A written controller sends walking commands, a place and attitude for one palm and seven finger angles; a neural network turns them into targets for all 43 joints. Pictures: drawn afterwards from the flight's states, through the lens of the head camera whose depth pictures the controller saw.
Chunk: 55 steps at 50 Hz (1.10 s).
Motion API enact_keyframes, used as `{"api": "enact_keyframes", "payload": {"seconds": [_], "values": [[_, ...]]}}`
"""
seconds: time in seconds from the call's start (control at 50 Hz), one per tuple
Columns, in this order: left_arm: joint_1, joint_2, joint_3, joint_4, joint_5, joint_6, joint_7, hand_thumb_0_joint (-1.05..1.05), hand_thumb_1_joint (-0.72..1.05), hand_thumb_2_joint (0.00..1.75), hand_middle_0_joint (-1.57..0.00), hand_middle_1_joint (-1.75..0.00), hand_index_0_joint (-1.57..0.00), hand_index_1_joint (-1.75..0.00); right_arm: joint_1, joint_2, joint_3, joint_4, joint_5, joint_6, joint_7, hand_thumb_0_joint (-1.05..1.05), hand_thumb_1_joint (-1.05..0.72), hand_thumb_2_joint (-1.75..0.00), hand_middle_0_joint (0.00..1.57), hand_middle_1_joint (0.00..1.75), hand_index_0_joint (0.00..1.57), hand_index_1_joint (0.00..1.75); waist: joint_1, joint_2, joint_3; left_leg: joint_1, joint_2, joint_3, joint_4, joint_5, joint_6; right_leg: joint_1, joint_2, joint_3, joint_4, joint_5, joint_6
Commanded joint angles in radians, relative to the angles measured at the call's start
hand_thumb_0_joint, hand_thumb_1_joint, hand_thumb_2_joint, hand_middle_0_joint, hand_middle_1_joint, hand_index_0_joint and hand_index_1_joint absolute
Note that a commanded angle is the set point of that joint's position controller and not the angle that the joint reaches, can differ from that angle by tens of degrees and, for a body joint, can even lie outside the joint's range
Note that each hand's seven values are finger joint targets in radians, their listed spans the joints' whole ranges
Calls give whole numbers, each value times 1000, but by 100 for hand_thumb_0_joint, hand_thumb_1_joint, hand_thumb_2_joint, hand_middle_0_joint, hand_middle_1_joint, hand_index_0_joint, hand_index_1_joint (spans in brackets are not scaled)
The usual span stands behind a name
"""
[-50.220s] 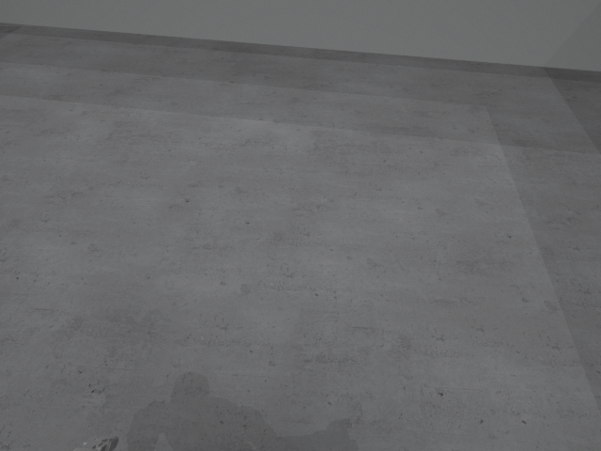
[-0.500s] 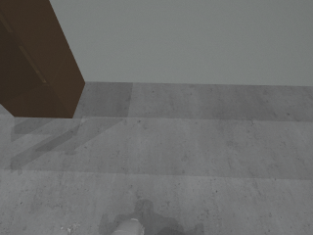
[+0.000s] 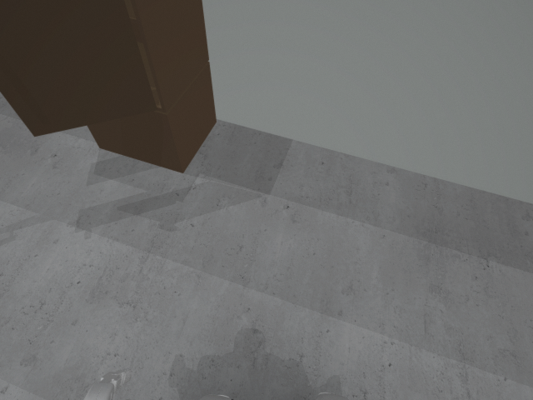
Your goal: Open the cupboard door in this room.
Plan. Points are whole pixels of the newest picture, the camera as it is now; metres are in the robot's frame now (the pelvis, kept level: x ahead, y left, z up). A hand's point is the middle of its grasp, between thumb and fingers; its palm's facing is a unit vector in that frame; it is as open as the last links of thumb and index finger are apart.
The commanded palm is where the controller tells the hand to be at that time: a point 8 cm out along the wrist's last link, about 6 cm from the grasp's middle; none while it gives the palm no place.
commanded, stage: turn to face it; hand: left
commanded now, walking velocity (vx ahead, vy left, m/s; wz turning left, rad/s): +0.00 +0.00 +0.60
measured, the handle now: out of the picture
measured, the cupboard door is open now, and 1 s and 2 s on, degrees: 41 41 41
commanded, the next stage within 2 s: take the last steps up to it in 0.58 s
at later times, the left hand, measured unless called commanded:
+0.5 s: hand out of the picture +0.01 +0.22 -0.18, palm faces +0.30 -0.93 -0.22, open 7.4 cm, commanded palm none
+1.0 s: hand out of the picture -0.04 +0.19 -0.18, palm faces +0.50 -0.85 -0.18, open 7.4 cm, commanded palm none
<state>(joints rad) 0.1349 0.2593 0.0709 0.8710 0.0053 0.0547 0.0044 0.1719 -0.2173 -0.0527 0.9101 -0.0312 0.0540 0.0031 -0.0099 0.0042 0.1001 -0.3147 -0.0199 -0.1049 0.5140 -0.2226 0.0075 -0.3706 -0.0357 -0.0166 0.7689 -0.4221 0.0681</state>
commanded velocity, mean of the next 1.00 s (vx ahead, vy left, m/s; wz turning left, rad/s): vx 0.10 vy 0.05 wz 0.31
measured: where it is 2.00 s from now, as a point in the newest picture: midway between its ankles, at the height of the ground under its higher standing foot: (191, 349)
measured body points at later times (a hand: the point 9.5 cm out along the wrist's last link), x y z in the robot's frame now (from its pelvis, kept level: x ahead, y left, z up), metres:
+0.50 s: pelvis +0.02 +0.00 +0.00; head +0.07 +0.04 +0.44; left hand +0.00 +0.27 -0.17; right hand +0.18 -0.22 -0.13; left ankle +0.00 +0.11 -0.74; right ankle +0.01 -0.15 -0.68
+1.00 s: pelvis +0.05 +0.02 +0.00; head +0.07 +0.05 +0.45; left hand -0.06 +0.24 -0.16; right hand +0.23 -0.17 -0.14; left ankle +0.02 +0.13 -0.73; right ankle +0.06 -0.14 -0.74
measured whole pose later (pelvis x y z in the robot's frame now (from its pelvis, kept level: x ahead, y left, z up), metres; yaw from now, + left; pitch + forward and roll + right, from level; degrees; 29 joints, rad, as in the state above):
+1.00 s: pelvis +0.05 +0.02 +0.00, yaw +25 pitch +0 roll +1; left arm 0.32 0.21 0.07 1.02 0.02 -0.02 -0.01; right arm 0.17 -0.22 -0.05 0.98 -0.02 0.04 0.04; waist 0.04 -0.07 0.06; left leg -0.31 0.02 0.09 0.58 -0.36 -0.03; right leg -0.13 -0.15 -0.15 0.48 -0.34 0.07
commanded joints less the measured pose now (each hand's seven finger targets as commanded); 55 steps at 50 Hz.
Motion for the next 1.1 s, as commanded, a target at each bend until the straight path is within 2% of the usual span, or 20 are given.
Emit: {"api": "enact_keyframes", "payload": {"seconds": [0.0,0.04,0.06,0.12,0.22,0.28,0.3,0.32,0.38,0.46,0.58,0.6,0.64,0.66,0.72,0.88,0.96,1.0,1.02,1.08], "values": [[136,116,31,-41,5,-45,17,0,90,90,-20,-30,-20,-30,-57,-185,-63,-89,16,-17,-8,0,-90,-90,20,30,20,30,54,79,-169,-101,124,-199,-23,80,63,318,-30,37,-381,149,-26],[133,237,48,-54,25,-52,26,0,90,90,-20,-30,-20,-30,-60,-119,-55,-124,19,-18,6,0,-90,-90,20,30,20,30,66,-294,-128,-280,-56,58,440,-387,-43,287,-451,395,-550,164,-218],[92,204,40,-68,19,-52,30,0,90,90,-20,-30,-20,-30,-48,-128,-58,-121,12,-10,10,0,-90,-90,20,30,20,30,38,-185,-114,-244,-9,37,585,-351,-36,197,-437,335,-525,196,-249],[30,124,19,-72,15,-58,31,0,90,90,-20,-30,-20,-30,-49,-108,-49,-84,17,2,19,0,-90,-90,20,30,20,30,0,-274,-96,-248,40,83,631,-270,-63,234,-292,84,-417,573,-202],[120,177,34,-31,24,-60,25,0,90,90,-20,-30,-20,-30,-105,-57,-22,-87,24,-11,28,0,-90,-90,20,30,20,30,45,-205,-115,-111,10,191,248,-243,-59,303,-289,16,-328,731,-172],[112,171,37,-19,9,-56,19,0,90,90,-20,-30,-20,-30,-1,-96,-26,-58,19,-28,21,0,-90,-90,20,30,20,30,-13,-142,-165,120,10,178,-62,11,-30,218,-258,-45,-160,657,-87],[117,130,30,-42,0,-50,14,0,90,90,-20,-30,-20,-30,54,-184,-45,-49,10,-39,15,0,-90,-90,20,30,20,30,-39,66,-224,292,186,-28,-104,265,41,44,-181,-114,10,407,-21],[91,59,6,-75,-4,-44,11,0,90,90,-20,-30,-20,-30,124,-276,-65,-41,4,-38,4,0,-90,-90,20,30,20,30,-68,311,-229,357,424,-305,-127,668,197,-152,-75,-107,202,-220,30],[8,70,7,-48,4,-27,17,0,90,90,-20,-30,-20,-30,80,-228,-50,-40,1,-39,-26,0,-90,-90,20,30,20,30,-55,215,-182,216,350,-229,-123,506,216,-165,-76,26,348,-155,3],[46,44,2,-4,3,-22,3,0,90,90,-20,-30,-20,-30,11,-190,-30,-41,1,-44,-33,0,-90,-90,20,30,20,30,-12,143,-163,183,272,-106,-135,468,168,-65,-45,-6,186,-74,-3],[119,40,2,35,3,-36,5,0,90,90,-20,-30,-20,-30,-24,-174,-31,-20,8,-33,-26,0,-90,-90,20,30,20,30,23,154,-154,74,216,-101,-112,321,119,172,13,-52,-184,101,-20],[152,55,5,46,4,-44,9,0,90,90,-20,-30,-20,-30,-39,-163,-28,-22,14,-33,-23,0,-90,-90,20,30,20,30,42,116,-153,31,183,-86,-69,232,85,247,-5,-38,-310,191,-24],[146,173,23,49,20,-60,19,0,90,90,-20,-30,-20,-30,-19,-74,-15,-40,27,-31,-9,0,-90,-90,20,30,20,30,32,-246,-124,-137,-18,97,165,-185,-30,308,-314,278,-495,276,-157],[138,200,21,33,23,-57,16,0,90,90,-20,-30,-20,-30,-27,-86,-19,-48,23,-24,-2,0,-90,-90,20,30,20,30,42,-196,-110,-82,-18,95,312,-347,-30,195,-396,290,-518,293,-227],[129,128,20,40,16,-74,20,0,90,90,-20,-30,-20,-30,-56,-96,-28,-17,15,-14,3,0,-90,-90,20,30,20,30,43,-227,-41,-240,33,63,584,-270,-37,255,-326,216,-499,392,-226],[217,165,46,100,26,-100,4,0,90,90,-20,-30,-20,-30,-139,-39,-12,-40,17,-41,41,0,-90,-90,20,30,20,30,86,-172,-55,-171,60,167,207,-224,-43,331,-360,96,-515,231,-196],[150,155,48,102,17,-91,-10,0,90,90,-20,-30,-20,-30,55,-79,-15,14,12,-62,30,0,-90,-90,20,30,20,30,-16,-66,-101,222,7,239,-94,-72,-17,105,-259,-53,-312,174,-100],[63,39,20,22,9,-79,-21,0,90,90,-20,-30,-20,-30,308,-255,-57,63,-8,-67,-1,0,-90,-90,20,30,20,30,-124,358,-151,448,384,-305,-272,-187,184,-287,-42,-185,231,-212,-16],[-12,39,12,3,18,-78,-16,0,90,90,-20,-30,-20,-30,322,-249,-50,78,-7,-64,-10,0,-90,-90,20,30,20,30,-130,261,-119,366,421,-343,-303,-256,242,-346,-66,-63,386,-210,-51],[10,27,11,48,20,-74,-28,0,90,90,-20,-30,-20,-30,162,-144,-18,40,-2,-87,-23,0,-90,-90,20,30,20,30,-32,154,-27,177,328,-188,-334,-212,195,-314,-124,-11,423,2,-58]]}}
